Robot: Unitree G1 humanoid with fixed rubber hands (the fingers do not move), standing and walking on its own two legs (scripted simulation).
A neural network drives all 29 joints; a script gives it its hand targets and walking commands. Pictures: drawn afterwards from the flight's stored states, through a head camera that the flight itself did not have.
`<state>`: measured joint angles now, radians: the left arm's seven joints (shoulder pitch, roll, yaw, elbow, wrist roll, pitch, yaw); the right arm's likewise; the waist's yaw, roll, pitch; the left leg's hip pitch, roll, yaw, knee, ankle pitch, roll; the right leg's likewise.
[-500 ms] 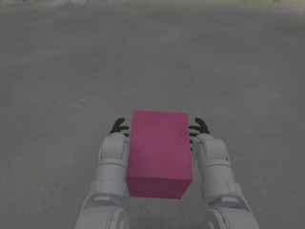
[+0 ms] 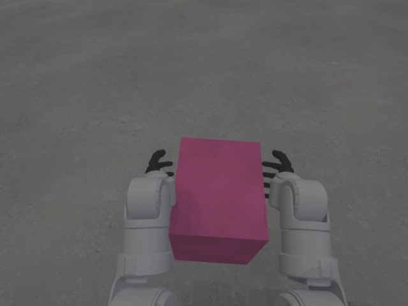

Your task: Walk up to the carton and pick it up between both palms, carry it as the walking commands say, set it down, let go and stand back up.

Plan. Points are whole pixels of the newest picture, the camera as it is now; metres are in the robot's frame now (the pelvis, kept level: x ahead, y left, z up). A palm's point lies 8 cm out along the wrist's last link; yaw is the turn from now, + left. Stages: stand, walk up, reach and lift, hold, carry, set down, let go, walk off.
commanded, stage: carry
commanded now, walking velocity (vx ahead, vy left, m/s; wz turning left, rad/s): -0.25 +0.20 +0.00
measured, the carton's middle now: (215, 204) +0.33 +0.01 +0.03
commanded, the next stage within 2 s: none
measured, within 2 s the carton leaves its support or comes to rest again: neither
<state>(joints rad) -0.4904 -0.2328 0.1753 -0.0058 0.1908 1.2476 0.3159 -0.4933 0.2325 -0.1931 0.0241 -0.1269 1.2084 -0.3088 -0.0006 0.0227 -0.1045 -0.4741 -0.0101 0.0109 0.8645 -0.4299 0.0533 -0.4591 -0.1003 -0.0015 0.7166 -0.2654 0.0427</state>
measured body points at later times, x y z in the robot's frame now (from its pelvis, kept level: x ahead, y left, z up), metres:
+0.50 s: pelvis -0.14 +0.07 +0.00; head -0.16 +0.05 +0.45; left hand +0.18 +0.17 +0.11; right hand +0.17 -0.07 +0.09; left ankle -0.05 +0.18 -0.67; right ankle -0.10 -0.09 -0.71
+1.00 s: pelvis -0.27 +0.16 +0.00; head -0.28 +0.14 +0.45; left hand +0.06 +0.25 +0.10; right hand +0.04 +0.01 +0.09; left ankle -0.13 +0.22 -0.71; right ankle -0.27 +0.03 -0.71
